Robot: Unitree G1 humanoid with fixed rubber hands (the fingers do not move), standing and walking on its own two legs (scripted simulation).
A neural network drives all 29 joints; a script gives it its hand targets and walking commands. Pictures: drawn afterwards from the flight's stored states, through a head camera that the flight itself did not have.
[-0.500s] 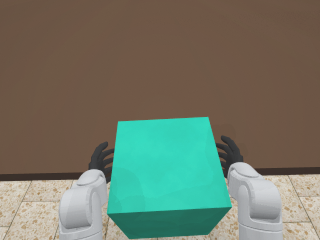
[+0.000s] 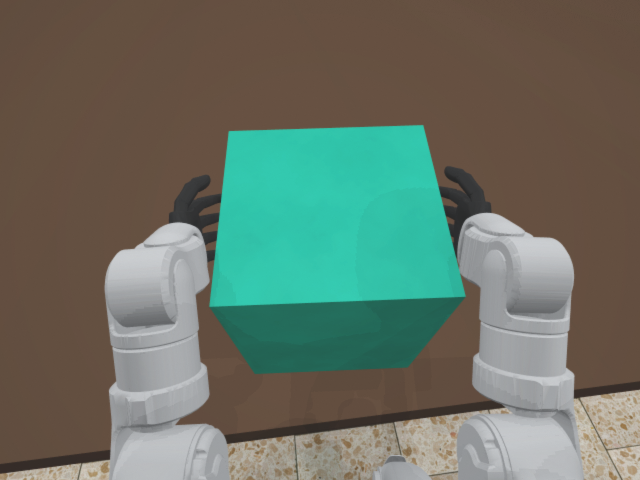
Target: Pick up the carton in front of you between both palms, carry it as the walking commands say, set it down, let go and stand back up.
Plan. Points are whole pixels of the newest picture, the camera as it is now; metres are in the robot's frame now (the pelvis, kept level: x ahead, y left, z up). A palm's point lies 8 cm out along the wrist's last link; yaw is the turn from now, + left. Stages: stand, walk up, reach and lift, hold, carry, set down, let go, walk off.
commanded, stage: carry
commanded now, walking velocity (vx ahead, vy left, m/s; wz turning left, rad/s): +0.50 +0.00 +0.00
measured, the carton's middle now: (329, 263) +0.37 -0.01 +0.08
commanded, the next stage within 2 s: none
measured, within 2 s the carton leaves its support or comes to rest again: neither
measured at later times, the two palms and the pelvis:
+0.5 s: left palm (219, 76) +0.71 +0.14 +0.15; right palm (396, 69) +0.74 -0.16 +0.14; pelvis +0.34 -0.03 +0.00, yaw -1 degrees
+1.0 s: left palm out of the picture +1.09 +0.11 +0.28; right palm out of the picture +1.08 -0.19 +0.30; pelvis +0.70 -0.01 +0.09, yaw -1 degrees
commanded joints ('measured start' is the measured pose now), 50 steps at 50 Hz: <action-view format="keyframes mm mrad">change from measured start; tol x32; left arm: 1 -709 -858 -655 66 -403 -20 -185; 50 -892 -858 -501 288 -331 0 -163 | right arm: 1 -711 874 672 51 464 12 245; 50 -878 968 501 339 446 26 256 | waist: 1 -21 140 -333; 9 127 -351 -604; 29 -97 -220 -610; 32 -85 274 -859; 50 2 179 -377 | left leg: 1 299 201 -142 -51 448 107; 6 202 141 -5 319 693 29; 10 -554 -42 -236 1140 -208 -17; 21 -1120 30 -142 1402 -213 41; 29 -29 -141 31 366 134 66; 31 540 320 -849 118 622 298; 37 382 209 -610 112 355 194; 50 247 125 -175 120 859 76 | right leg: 1 0 48 -69 -154 90 -7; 7 673 94 -104 -375 214 -49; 9 1048 -301 608 -445 345 -233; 24 909 -115 159 -536 513 -183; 29 718 -77 -72 -106 1429 -84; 30 513 -37 -16 173 987 -60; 31 138 222 20 617 -133 18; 37 -178 105 143 731 -202 -53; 50 232 154 -118 -349 216 -37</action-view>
